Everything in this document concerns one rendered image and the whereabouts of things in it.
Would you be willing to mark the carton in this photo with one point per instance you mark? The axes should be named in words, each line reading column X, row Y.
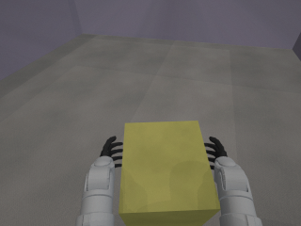
column 166, row 178

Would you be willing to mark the robot left forearm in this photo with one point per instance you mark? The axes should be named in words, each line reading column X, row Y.
column 98, row 194

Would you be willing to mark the robot right forearm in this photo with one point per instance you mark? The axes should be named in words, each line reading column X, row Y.
column 234, row 194

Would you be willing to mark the robot right hand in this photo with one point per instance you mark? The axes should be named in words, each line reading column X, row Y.
column 218, row 150

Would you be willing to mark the robot left hand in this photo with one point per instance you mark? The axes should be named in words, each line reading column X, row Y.
column 107, row 150

